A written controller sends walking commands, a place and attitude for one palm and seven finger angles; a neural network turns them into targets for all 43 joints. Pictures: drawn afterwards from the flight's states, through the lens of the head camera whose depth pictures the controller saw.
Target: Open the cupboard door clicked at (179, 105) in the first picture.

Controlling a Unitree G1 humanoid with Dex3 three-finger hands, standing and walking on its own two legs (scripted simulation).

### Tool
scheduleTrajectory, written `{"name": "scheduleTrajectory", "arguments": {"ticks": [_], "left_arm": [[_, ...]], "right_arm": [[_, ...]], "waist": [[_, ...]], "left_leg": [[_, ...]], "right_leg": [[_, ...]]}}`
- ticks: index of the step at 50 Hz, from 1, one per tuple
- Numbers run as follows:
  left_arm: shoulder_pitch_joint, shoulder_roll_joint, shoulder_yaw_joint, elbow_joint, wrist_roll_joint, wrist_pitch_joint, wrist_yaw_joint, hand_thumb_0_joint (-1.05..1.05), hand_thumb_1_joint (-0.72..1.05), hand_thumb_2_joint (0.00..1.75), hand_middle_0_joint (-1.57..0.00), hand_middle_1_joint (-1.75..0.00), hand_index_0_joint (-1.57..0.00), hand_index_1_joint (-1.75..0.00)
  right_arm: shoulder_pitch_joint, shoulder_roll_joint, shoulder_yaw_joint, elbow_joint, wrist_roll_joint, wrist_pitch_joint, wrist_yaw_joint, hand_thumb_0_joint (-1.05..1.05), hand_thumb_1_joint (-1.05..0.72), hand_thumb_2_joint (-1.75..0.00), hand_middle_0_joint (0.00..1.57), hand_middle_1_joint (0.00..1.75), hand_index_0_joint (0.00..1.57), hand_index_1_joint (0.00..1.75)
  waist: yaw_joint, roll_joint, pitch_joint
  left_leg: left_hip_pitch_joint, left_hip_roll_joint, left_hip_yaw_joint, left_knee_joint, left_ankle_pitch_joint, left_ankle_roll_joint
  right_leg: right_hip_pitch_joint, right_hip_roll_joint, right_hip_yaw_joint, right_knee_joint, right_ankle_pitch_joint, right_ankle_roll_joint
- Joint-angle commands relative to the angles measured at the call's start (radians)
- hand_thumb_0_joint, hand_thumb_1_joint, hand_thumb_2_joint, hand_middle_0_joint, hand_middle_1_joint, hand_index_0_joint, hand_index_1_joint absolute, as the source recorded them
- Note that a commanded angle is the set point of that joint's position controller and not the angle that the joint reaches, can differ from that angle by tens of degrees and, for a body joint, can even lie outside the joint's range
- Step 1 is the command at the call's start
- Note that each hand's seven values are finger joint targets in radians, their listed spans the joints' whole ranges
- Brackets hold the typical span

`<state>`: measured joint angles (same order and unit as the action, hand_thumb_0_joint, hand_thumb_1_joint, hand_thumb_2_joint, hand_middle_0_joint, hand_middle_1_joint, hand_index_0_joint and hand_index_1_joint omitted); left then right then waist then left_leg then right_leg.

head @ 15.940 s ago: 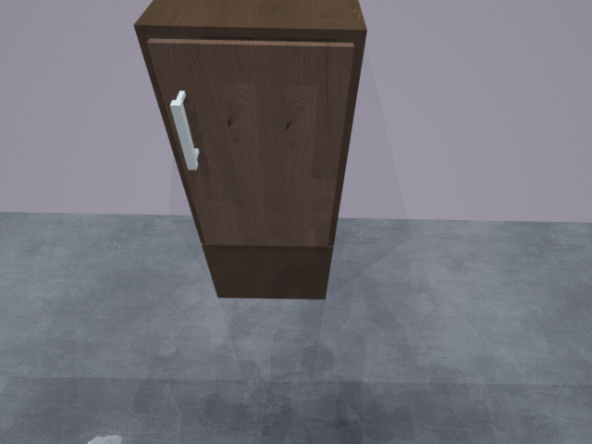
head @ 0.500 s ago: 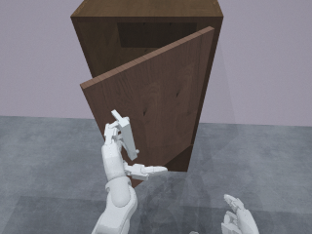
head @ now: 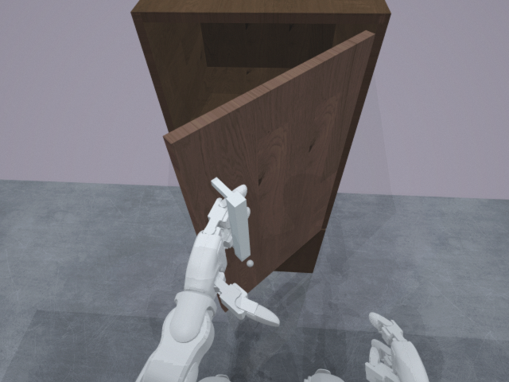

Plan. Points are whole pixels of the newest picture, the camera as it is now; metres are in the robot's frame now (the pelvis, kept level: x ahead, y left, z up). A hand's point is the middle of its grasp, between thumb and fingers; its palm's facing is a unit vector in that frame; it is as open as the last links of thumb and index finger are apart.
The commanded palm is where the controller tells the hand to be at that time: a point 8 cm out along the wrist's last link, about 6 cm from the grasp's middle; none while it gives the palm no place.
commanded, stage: slide the hand sideways off the handle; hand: left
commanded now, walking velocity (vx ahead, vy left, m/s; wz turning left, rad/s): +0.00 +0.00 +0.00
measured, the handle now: (231, 222) +0.34 +0.06 +0.07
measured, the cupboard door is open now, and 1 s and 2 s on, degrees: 45 45 45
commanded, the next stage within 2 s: draw the hand back to the body in 0.92 s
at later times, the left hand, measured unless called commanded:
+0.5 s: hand (225, 288) +0.23 +0.06 +0.08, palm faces -0.04 -1.00 -0.01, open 16.2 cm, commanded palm +0.20 +0.11 +0.07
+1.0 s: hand (191, 321) +0.19 +0.10 +0.07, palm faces -0.03 -1.00 -0.03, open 16.3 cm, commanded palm +0.17 +0.15 +0.07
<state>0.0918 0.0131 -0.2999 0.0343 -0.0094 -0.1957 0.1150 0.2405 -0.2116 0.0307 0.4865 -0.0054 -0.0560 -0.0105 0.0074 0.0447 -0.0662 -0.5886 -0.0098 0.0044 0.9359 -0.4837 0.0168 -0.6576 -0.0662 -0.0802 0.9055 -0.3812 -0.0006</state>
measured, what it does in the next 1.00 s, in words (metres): stands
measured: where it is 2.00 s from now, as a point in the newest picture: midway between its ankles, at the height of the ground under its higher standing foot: outside the picture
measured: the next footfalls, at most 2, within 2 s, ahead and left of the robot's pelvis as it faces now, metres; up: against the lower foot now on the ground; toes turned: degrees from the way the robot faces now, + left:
none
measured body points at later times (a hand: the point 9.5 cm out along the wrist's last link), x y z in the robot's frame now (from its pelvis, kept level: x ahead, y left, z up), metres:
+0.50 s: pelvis +0.02 -0.01 -0.01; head +0.07 -0.02 +0.44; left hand +0.23 +0.11 +0.08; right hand +0.21 -0.22 -0.08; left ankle -0.01 +0.11 -0.69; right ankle +0.04 -0.13 -0.69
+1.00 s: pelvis +0.01 -0.02 -0.02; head +0.06 -0.04 +0.43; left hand +0.19 +0.15 +0.08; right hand +0.20 -0.24 -0.09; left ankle -0.01 +0.11 -0.69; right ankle +0.04 -0.13 -0.69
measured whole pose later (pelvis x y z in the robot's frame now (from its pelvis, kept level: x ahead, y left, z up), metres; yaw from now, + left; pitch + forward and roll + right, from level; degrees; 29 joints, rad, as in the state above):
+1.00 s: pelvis +0.01 -0.02 -0.02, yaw +0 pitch +11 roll +0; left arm 0.66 0.13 -0.09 -0.40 -0.12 -0.29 -0.10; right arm 0.29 -0.23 0.00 0.37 0.01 -0.10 -0.03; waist 0.02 0.05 -0.12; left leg -0.69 0.01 -0.02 1.06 -0.56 -0.01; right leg -0.76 -0.05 -0.10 1.04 -0.47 -0.03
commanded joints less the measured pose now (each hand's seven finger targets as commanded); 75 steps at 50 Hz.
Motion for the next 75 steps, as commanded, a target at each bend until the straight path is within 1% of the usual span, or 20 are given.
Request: {"name": "scheduleTrajectory", "arguments": {"ticks": [1, 3, 7, 10, 17, 21, 27, 30, 36, 39, 41, 44, 48, 51, 53, 58, 62, 71, 73, 75], "left_arm": [[-0.133, -0.074, 0.004, -0.282, 0.02, -0.064, 0.047, 0.0, -0.5, 0.3, -0.15, -0.3, -0.15, -0.3], [-0.061, -0.053, 0.014, -0.297, 0.039, -0.069, 0.055, 0.0, -0.5, 0.3, -0.15, -0.3, -0.15, -0.3], [-0.013, -0.035, 0.02, -0.337, 0.054, -0.074, 0.054, 0.0, -0.5, 0.3, -0.15, -0.3, -0.15, -0.3], [0.058, -0.017, 0.034, -0.38, 0.056, -0.069, 0.041, 0.0, -0.5, 0.3, -0.15, -0.3, -0.15, -0.3], [0.244, -0.013, 0.018, -0.515, 0.033, -0.08, 0.002, 0.0, -0.5, 0.3, -0.15, -0.3, -0.15, -0.3], [0.309, 0.028, 0.04, -0.546, 0.038, -0.1, -0.022, 0.0, -0.5, 0.3, -0.15, -0.3, -0.15, -0.3], [0.397, 0.062, 0.073, -0.613, 0.004, -0.128, -0.08, 0.0, -0.5, 0.3, -0.15, -0.3, -0.15, -0.3], [0.479, 0.098, 0.124, -0.628, -0.023, -0.131, -0.107, 0.0, -0.5, 0.3, -0.15, -0.3, -0.15, -0.3], [0.552, 0.116, 0.164, -0.644, -0.065, -0.138, -0.158, 0.0, -0.5, 0.3, -0.15, -0.3, -0.15, -0.3], [0.556, 0.136, 0.181, -0.663, -0.077, -0.149, -0.175, 0.0, -0.5, 0.3, -0.15, -0.3, -0.15, -0.3], [0.586, 0.16, 0.227, -0.645, -0.09, -0.155, -0.184, 0.0, -0.5, 0.3, -0.15, -0.3, -0.15, -0.3], [0.595, 0.182, 0.262, -0.655, -0.112, -0.162, -0.203, 0.0, -0.5, 0.3, -0.15, -0.3, -0.15, -0.3], [0.567, 0.148, 0.214, -0.679, -0.127, -0.172, -0.22, 0.0, -0.5, 0.3, -0.15, -0.3, -0.15, -0.3], [0.549, 0.16, 0.222, -0.655, -0.124, -0.166, -0.22, 0.0, -0.5, 0.3, -0.15, -0.3, -0.15, -0.3], [0.545, 0.223, 0.288, -0.679, -0.12, -0.153, -0.209, 0.0, -0.5, 0.3, -0.15, -0.3, -0.15, -0.3], [0.531, 0.242, 0.35, -0.694, -0.155, -0.102, -0.205, 0.0, -0.5, 0.3, -0.15, -0.3, -0.15, -0.3], [0.537, 0.221, 0.346, -0.702, -0.19, -0.069, -0.234, 0.0, -0.5, 0.3, -0.15, -0.3, -0.15, -0.3], [0.519, 0.289, 0.449, -0.723, -0.229, -0.009, -0.273, 0.0, -0.5, 0.3, -0.15, -0.3, -0.15, -0.3], [0.512, 0.294, 0.467, -0.727, -0.239, -0.003, -0.28, 0.0, -0.43, 0.33, -0.15, -0.3, -0.15, -0.3], [0.506, 0.301, 0.476, -0.748, -0.248, 0.003, -0.292, 0.0, -0.36, 0.36, -0.16, -0.3, -0.16, -0.3]], "right_arm": [[-0.073, -0.085, -0.036, -0.191, -0.005, -0.063, 0.007, 0.0, -0.9, -0.9, 0.2, 0.3, 0.2, 0.3], [-0.072, -0.088, -0.038, -0.201, -0.008, -0.058, 0.014, 0.0, -0.9, -0.9, 0.2, 0.3, 0.2, 0.3], [-0.069, -0.085, -0.036, -0.216, -0.01, -0.048, 0.019, 0.0, -0.9, -0.9, 0.2, 0.3, 0.2, 0.3], [-0.065, -0.084, -0.036, -0.23, -0.011, -0.041, 0.015, 0.0, -0.9, -0.9, 0.2, 0.3, 0.2, 0.3], [-0.038, -0.081, -0.041, -0.257, -0.007, -0.051, 0.016, 0.0, -0.9, -0.9, 0.2, 0.3, 0.2, 0.3], [-0.024, -0.087, -0.044, -0.262, -0.01, -0.057, 0.01, 0.0, -0.9, -0.9, 0.2, 0.3, 0.2, 0.3], [-0.007, -0.092, -0.049, -0.278, -0.004, -0.074, 0.003, 0.0, -0.9, -0.9, 0.2, 0.3, 0.2, 0.3], [0.003, -0.093, -0.052, -0.282, -0.002, -0.079, -0.002, 0.0, -0.9, -0.9, 0.2, 0.3, 0.2, 0.3], [-0.004, -0.097, -0.058, -0.29, 0.009, -0.086, -0.011, 0.0, -0.9, -0.9, 0.2, 0.3, 0.2, 0.3], [-0.004, -0.1, -0.059, -0.292, 0.011, -0.093, -0.014, 0.0, -0.9, -0.9, 0.2, 0.3, 0.2, 0.3], [-0.004, -0.099, -0.065, -0.286, 0.013, -0.093, -0.019, 0.0, -0.9, -0.9, 0.2, 0.3, 0.2, 0.3], [-0.012, -0.099, -0.066, -0.288, 0.017, -0.095, -0.024, 0.0, -0.9, -0.9, 0.2, 0.3, 0.2, 0.3], [-0.02, -0.105, -0.062, -0.297, 0.023, -0.11, -0.028, 0.0, -0.9, -0.9, 0.2, 0.3, 0.2, 0.3], [-0.016, -0.11, -0.062, -0.292, 0.022, -0.117, -0.031, 0.0, -0.9, -0.9, 0.2, 0.3, 0.2, 0.3], [-0.017, -0.111, -0.065, -0.293, 0.024, -0.11, -0.037, 0.0, -0.9, -0.9, 0.2, 0.3, 0.2, 0.3], [-0.029, -0.105, -0.052, -0.287, 0.038, -0.11, -0.05, 0.0, -0.9, -0.9, 0.2, 0.3, 0.2, 0.3], [-0.035, -0.109, -0.044, -0.276, 0.045, -0.133, -0.054, 0.0, -0.9, -0.9, 0.2, 0.3, 0.2, 0.3], [-0.048, -0.116, -0.033, -0.239, 0.049, -0.167, -0.059, 0.0, -0.9, -0.9, 0.2, 0.3, 0.2, 0.3], [-0.052, -0.119, -0.033, -0.226, 0.051, -0.175, -0.061, 0.0, -0.9, -0.9, 0.2, 0.3, 0.2, 0.3], [-0.052, -0.12, -0.03, -0.218, 0.054, -0.187, -0.059, 0.0, -0.9, -0.9, 0.2, 0.3, 0.2, 0.3]], "waist": [[-0.005, -0.12, -0.23], [0.011, -0.122, -0.242], [0.003, -0.095, -0.187], [0.011, -0.086, -0.196], [-0.001, -0.093, -0.215], [-0.012, -0.107, -0.195], [-0.011, -0.074, -0.207], [-0.003, -0.088, -0.233], [-0.009, -0.112, -0.197], [-0.011, -0.076, -0.193], [-0.005, -0.115, -0.19], [0.002, -0.104, -0.195], [-0.01, -0.075, -0.178], [-0.014, -0.089, -0.161], [0.003, -0.093, -0.181], [0.01, -0.076, -0.17], [0.007, -0.062, -0.144], [0.025, -0.023, -0.105], [0.027, -0.031, -0.115], [0.027, 0.008, -0.114]], "left_leg": [[0.037, -0.007, -0.045, -0.192, 0.195, -0.009], [0.028, -0.006, -0.04, -0.188, 0.222, -0.009], [0.007, -0.004, -0.028, -0.182, 0.172, -0.01], [0.006, -0.005, -0.023, -0.177, 0.191, -0.009], [0.011, -0.005, -0.023, -0.142, 0.267, -0.008], [-0.02, -0.008, -0.025, -0.114, 0.256, -0.004], [-0.046, -0.013, -0.026, -0.081, 0.252, -0.002], [-0.058, -0.017, -0.021, -0.065, 0.274, -0.001], [-0.103, -0.019, -0.018, -0.043, 0.234, -0.001], [-0.118, -0.022, -0.019, -0.031, 0.225, -0.001], [-0.136, -0.021, -0.019, -0.021, 0.205, -0.003], [-0.149, -0.024, -0.017, -0.014, 0.197, -0.003], [-0.148, -0.025, -0.02, -0.011, 0.169, 0.0], [-0.159, -0.024, -0.023, -0.012, 0.133, -0.002], [-0.148, -0.02, -0.022, -0.025, 0.128, 0.001], [-0.108, -0.017, -0.022, -0.07, 0.121, -0.001], [-0.056, -0.011, -0.03, -0.113, 0.148, -0.002], [0.018, -0.005, -0.041, -0.187, 0.192, -0.009], [0.041, -0.004, -0.044, -0.197, 0.221, -0.009], [0.071, -0.002, -0.047, -0.211, 0.257, -0.014]], "right_leg": [[0.193, 0.053, 0.002, -0.115, 0.12, -0.041], [0.211, 0.054, 0.006, -0.108, 0.145, -0.044], [0.18, 0.055, 0.012, -0.112, 0.106, -0.043], [0.195, 0.054, 0.015, -0.106, 0.134, -0.044], [0.207, 0.057, 0.013, -0.078, 0.237, -0.038], [0.184, 0.056, 0.021, -0.063, 0.244, -0.032], [0.17, 0.055, 0.029, -0.044, 0.241, -0.03], [0.196, 0.053, 0.037, -0.04, 0.285, -0.025], [0.178, 0.051, 0.051, -0.047, 0.244, -0.018], [0.165, 0.047, 0.057, -0.04, 0.222, -0.019], [0.165, 0.047, 0.069, -0.046, 0.193, -0.018], [0.174, 0.043, 0.08, -0.049, 0.173, -0.019], [0.131, 0.046, 0.076, -0.054, 0.107, -0.021], [0.108, 0.045, 0.077, -0.063, 0.043, -0.019], [0.132, 0.048, 0.08, -0.074, 0.018, -0.022], [0.172, 0.052, 0.069, -0.114, -0.001, -0.021], [0.185, 0.059, 0.039, -0.129, 0.052, -0.017], [0.239, 0.067, 0.003, -0.162, 0.107, -0.019], [0.266, 0.07, 0.001, -0.171, 0.134, -0.021], [0.276, 0.071, -0.007, -0.174, 0.178, -0.021]]}}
